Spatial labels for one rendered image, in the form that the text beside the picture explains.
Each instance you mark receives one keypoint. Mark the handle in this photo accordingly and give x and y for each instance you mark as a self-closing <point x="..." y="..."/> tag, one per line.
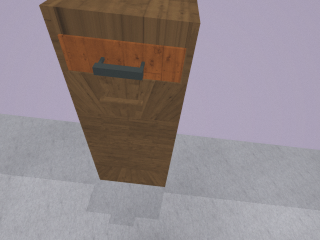
<point x="118" y="71"/>
<point x="121" y="103"/>

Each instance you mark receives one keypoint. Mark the cabinet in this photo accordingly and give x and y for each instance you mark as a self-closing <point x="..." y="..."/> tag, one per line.
<point x="127" y="146"/>

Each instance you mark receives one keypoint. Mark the drawer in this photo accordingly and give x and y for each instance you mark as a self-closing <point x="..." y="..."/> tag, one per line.
<point x="162" y="63"/>

